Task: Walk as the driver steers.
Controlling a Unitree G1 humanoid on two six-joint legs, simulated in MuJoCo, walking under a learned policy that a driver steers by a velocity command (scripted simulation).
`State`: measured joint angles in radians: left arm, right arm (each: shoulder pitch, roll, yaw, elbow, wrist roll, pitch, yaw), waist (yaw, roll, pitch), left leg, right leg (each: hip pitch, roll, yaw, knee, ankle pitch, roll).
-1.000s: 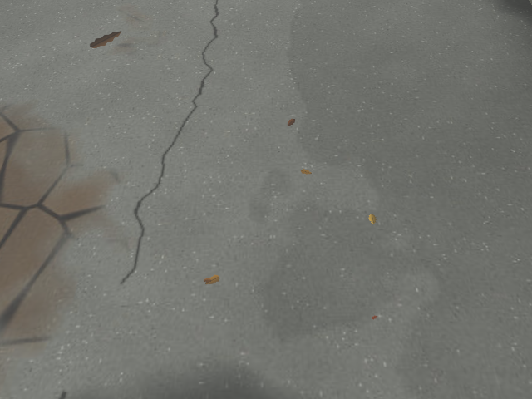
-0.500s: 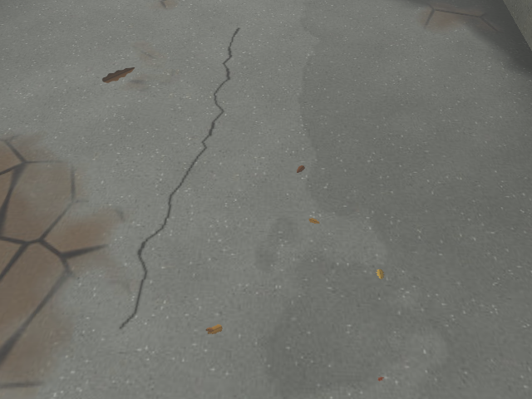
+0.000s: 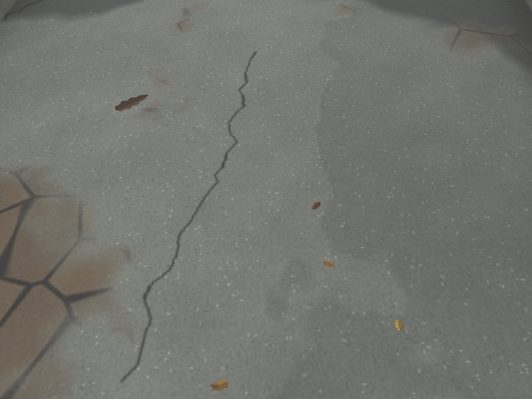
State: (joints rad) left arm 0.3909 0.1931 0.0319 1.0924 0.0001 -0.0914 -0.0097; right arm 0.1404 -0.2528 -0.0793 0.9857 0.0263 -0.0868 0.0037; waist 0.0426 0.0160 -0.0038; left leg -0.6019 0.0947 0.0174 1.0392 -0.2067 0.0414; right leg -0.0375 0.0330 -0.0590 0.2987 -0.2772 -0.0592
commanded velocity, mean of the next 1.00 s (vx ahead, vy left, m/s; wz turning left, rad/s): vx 0.48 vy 0.00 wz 0.00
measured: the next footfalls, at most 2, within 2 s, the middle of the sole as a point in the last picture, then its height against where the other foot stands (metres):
left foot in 0.26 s outside the picture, level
right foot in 0.82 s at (330, 350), level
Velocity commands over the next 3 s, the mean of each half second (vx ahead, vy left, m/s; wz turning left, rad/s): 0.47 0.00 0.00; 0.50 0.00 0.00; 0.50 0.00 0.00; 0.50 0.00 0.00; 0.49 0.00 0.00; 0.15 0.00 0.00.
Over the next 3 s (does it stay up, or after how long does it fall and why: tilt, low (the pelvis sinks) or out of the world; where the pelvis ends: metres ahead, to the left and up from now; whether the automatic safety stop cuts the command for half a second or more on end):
stays up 1.59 0.06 -0.01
